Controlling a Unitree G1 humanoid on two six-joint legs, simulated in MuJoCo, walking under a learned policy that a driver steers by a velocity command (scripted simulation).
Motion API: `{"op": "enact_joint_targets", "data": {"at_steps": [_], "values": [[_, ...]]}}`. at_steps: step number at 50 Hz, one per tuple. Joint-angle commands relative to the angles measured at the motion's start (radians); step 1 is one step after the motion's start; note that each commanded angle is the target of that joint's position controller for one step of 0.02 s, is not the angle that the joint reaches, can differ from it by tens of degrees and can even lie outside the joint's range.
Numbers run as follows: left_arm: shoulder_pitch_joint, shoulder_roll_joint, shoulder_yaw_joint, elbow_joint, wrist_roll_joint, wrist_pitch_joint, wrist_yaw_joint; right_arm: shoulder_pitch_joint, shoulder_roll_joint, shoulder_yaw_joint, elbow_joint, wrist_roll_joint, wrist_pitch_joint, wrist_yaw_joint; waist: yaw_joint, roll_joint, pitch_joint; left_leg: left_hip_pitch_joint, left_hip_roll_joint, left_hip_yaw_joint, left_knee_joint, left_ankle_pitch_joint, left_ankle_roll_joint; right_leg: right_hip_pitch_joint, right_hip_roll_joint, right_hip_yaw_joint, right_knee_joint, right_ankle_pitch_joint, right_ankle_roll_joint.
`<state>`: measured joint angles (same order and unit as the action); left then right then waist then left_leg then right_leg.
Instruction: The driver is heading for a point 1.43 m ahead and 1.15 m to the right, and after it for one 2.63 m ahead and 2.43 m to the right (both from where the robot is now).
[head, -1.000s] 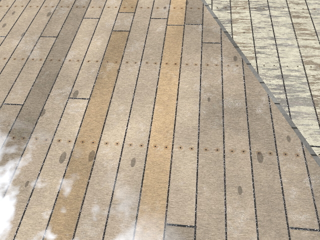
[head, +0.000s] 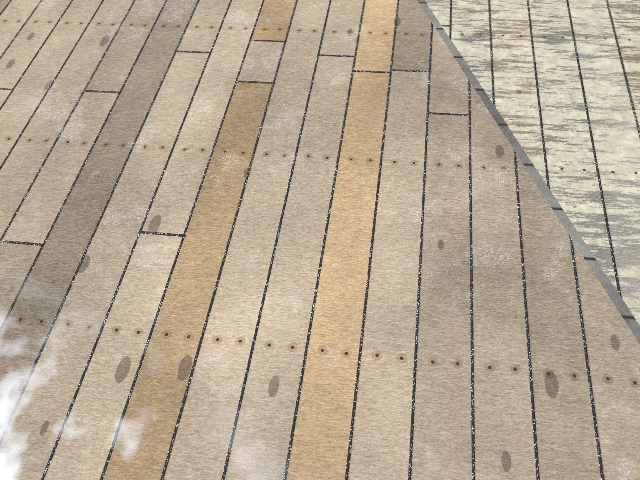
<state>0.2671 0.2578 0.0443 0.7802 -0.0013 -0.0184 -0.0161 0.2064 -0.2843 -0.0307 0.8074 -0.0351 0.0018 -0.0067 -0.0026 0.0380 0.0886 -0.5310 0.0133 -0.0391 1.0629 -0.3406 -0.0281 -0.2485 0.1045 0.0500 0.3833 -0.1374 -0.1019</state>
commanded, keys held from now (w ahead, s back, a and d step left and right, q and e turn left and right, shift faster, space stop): e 1.00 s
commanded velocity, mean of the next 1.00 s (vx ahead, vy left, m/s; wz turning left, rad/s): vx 0.02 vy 0.00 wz -0.56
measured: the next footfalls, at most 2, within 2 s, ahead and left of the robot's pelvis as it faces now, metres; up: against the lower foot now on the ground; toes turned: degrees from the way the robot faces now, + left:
left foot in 0.38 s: +0.14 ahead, +0.12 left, +0.00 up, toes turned -20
right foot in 0.88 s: +0.02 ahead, -0.06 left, +0.00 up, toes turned -32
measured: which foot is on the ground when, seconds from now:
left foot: up 0.00-0.36, down 0.38-0.86, up 0.88-1.00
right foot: down 0.00-0.38, up 0.40-0.86, down 0.88-1.00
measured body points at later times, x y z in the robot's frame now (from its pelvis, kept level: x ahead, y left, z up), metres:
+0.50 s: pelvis +0.06 +0.05 +0.00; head +0.10 +0.07 +0.45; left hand +0.24 +0.30 -0.13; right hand +0.13 -0.26 -0.09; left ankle +0.11 +0.13 -0.74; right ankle +0.00 -0.05 -0.68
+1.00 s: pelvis +0.03 +0.02 +0.00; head +0.04 -0.03 +0.44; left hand +0.31 +0.17 -0.09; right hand -0.05 -0.27 -0.14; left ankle +0.11 +0.14 -0.68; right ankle -0.01 -0.04 -0.74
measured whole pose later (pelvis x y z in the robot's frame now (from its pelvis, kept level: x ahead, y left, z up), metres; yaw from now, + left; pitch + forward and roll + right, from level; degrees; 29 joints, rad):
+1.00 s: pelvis +0.03 +0.02 +0.00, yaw -36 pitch +0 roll +1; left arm 0.20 0.29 0.05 0.70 0.01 0.05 -0.02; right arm 0.22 -0.32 -0.06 0.74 -0.02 0.06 -0.02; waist -0.02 0.05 0.08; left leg -0.44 0.03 0.02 1.00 -0.44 -0.03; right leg -0.22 0.07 0.04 0.49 -0.26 -0.08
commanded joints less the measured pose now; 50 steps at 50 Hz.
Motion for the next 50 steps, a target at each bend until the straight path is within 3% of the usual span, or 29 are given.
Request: {"op": "enact_joint_targets", "data": {"at_steps": [1,6,11,15,17,18,19,20,21,22,23,24,26,28,32,38,41,42,43,44,45,46,47,48,50], "values": [[0.043,0.174,0.05,-0.053,0.001,0.001,0.012,0.07,-0.082,-0.023,-0.037,0.001,0.017,-0.006,-0.012,-0.108,-0.157,-0.02,0.001,-0.002,-0.01,0.039,-0.023,0.117,-0.258,0.232,-0.064,0.55,-0.128],[0.085,0.185,0.059,-0.053,0.008,0.023,0.027,-0.042,-0.085,-0.023,-0.075,0.007,0.029,-0.013,0.024,-0.123,-0.133,-0.078,-0.007,-0.028,-0.112,0.049,-0.03,0.148,-0.25,0.331,-0.053,0.369,-0.108],[0.087,0.199,0.068,-0.063,0.018,0.039,0.032,-0.106,-0.088,-0.016,-0.105,0.021,0.022,-0.021,0.039,-0.142,-0.123,-0.029,-0.041,-0.046,-0.226,0.004,-0.017,0.152,-0.237,0.412,-0.007,0.371,-0.11],[0.051,0.211,0.074,-0.076,0.022,0.05,0.025,-0.095,-0.099,-0.01,-0.121,0.037,0.006,-0.029,0.029,-0.161,-0.131,0.093,-0.073,-0.056,-0.361,-0.045,0.007,0.143,-0.224,0.483,0.038,0.479,-0.101],[0.004,0.211,0.075,-0.085,0.014,0.054,0.022,-0.041,-0.102,-0.009,-0.115,0.041,-0.004,-0.036,-0.007,-0.164,-0.127,0.224,-0.079,-0.054,-0.541,0.011,0.02,0.102,-0.19,0.502,0.059,0.423,-0.056],[-0.029,0.204,0.072,-0.094,0.003,0.055,0.024,0.002,-0.106,-0.011,-0.107,0.033,-0.013,-0.043,-0.038,-0.148,-0.121,0.339,-0.058,-0.06,-0.702,0.12,0.029,0.038,-0.151,0.486,0.092,0.313,-0.01],[-0.003,0.156,0.059,-0.101,-0.004,0.051,0.024,0.008,-0.158,-0.022,-0.11,0.02,-0.019,-0.053,-0.016,-0.036,-0.142,0.463,0.089,-0.183,-0.798,0.165,0.064,-0.058,-0.084,0.403,0.196,0.04,0.046],[0.098,0.079,0.04,-0.111,-0.004,0.047,0.024,-0.064,-0.241,-0.03,-0.148,0.019,-0.011,-0.059,0.062,0.191,-0.157,0.567,0.352,-0.446,-0.807,0.426,0.156,-0.225,0.064,0.192,0.397,-0.42,0.097],[0.098,0.195,0.069,-0.089,0.024,0.056,0.035,-0.019,-0.227,-0.036,-0.136,0.022,0.002,-0.049,0.019,0.133,-0.175,0.485,0.404,-0.473,-0.756,0.574,0.268,-0.248,0.064,0.086,0.58,-0.522,0.108],[0.079,0.213,0.077,-0.077,0.03,0.062,0.035,-0.022,-0.164,-0.021,-0.141,0.026,0.005,-0.041,0.032,0.058,-0.146,0.449,0.362,-0.391,-0.752,0.591,0.273,-0.243,0.017,0.086,0.675,-0.465,0.114],[0.064,0.203,0.078,-0.064,0.029,0.07,0.027,-0.066,-0.122,-0.01,-0.148,0.028,0.005,-0.036,0.042,0.036,-0.101,0.397,0.287,-0.277,-0.754,0.559,0.241,-0.236,-0.005,0.08,0.722,-0.396,0.123],[0.062,0.193,0.076,-0.059,0.024,0.079,0.015,-0.096,-0.111,-0.006,-0.159,0.019,0.007,-0.036,0.051,0.066,-0.095,0.388,0.227,-0.195,-0.753,0.54,0.21,-0.234,-0.01,0.063,0.761,-0.343,0.134],[0.054,0.182,0.07,-0.058,0.014,0.09,-0.007,-0.081,-0.117,-0.009,-0.161,0.011,0.007,-0.04,0.038,0.117,-0.104,0.406,0.187,-0.109,-0.741,0.612,0.205,-0.249,-0.014,0.027,0.808,-0.298,0.158],[0.011,0.173,0.065,-0.071,0.008,0.094,-0.015,-0.04,-0.122,-0.015,-0.153,0.012,0.004,-0.038,0.014,0.11,-0.113,0.452,0.198,-0.088,-0.736,0.616,0.219,-0.273,-0.023,0.014,0.783,-0.284,0.169],[-0.052,0.153,0.053,-0.091,0.012,0.103,-0.022,0.024,-0.139,-0.031,-0.13,0.011,-0.002,-0.034,-0.018,0.116,-0.112,0.514,0.245,-0.081,-0.737,0.567,0.245,-0.29,-0.055,-0.005,0.666,-0.295,0.168],[-0.1,0.12,0.032,-0.124,0.004,0.102,-0.032,0.014,-0.168,-0.049,-0.124,0.003,-0.001,-0.013,-0.022,0.142,-0.118,0.425,0.27,-0.003,-0.709,0.517,0.233,-0.109,-0.085,-0.085,0.417,-0.325,0.125],[-0.086,0.12,0.031,-0.132,0.0,0.093,-0.031,0.013,-0.189,-0.059,-0.117,0.01,0.008,-0.006,-0.009,0.145,-0.129,0.407,0.282,0.021,-0.646,0.508,0.205,-0.023,-0.076,-0.117,0.258,-0.287,0.094],[-0.056,0.115,0.03,-0.124,0.006,0.085,-0.028,0.002,-0.192,-0.061,-0.116,0.019,0.013,-0.005,0.018,0.121,-0.133,0.369,0.268,0.054,-0.589,0.461,0.172,0.05,-0.065,-0.127,0.132,-0.199,0.079],[-0.03,0.131,0.033,-0.114,0.018,0.073,-0.018,0.027,-0.181,-0.061,-0.105,0.021,0.016,-0.004,0.033,0.052,-0.138,0.298,0.243,0.096,-0.5,0.35,0.113,0.142,-0.067,-0.078,-0.002,-0.091,0.066],[-0.013,0.224,0.052,-0.12,0.033,0.058,-0.005,0.07,-0.126,-0.049,-0.117,0.011,0.023,0.002,0.024,-0.206,-0.128,0.106,0.145,0.189,-0.249,0.019,0.037,0.243,-0.281,0.235,-0.134,-0.015,0.024],[0.011,0.359,0.085,-0.138,0.022,0.054,-0.006,0.005,-0.08,-0.031,-0.187,0.005,0.04,-0.016,0.04,-0.329,-0.084,-0.079,-0.02,0.14,-0.106,-0.311,-0.005,0.168,-0.506,0.521,-0.114,0.308,-0.135],[0.068,0.314,0.084,-0.116,0.012,0.054,-0.004,-0.032,-0.123,-0.039,-0.181,0.005,0.052,-0.025,0.079,-0.207,-0.102,-0.06,0.013,0.031,0.008,-0.295,-0.005,0.163,-0.478,0.456,-0.085,0.354,-0.195],[0.013,0.252,0.063,-0.114,0.008,0.056,0.001,-0.022,-0.124,-0.043,-0.167,0.019,0.055,-0.02,0.037,-0.172,-0.06,-0.066,0.027,0.008,0.035,-0.21,-0.001,0.136,-0.407,0.361,-0.076,0.325,-0.18],[-0.058,0.213,0.052,-0.123,0.009,0.06,0.007,-0.006,-0.128,-0.046,-0.149,0.026,0.048,-0.015,0.003,-0.154,-0.036,-0.055,0.038,-0.004,0.002,-0.12,0.001,0.113,-0.329,0.289,-0.084,0.265,-0.132],[-0.094,0.186,0.043,-0.134,0.004,0.058,0.017,0.025,-0.146,-0.053,-0.127,0.004,0.042,-0.006,-0.007,-0.183,-0.084,-0.032,0.023,0.01,0.021,-0.04,-0.006,0.154,-0.262,0.241,-0.066,0.36,-0.103]]}}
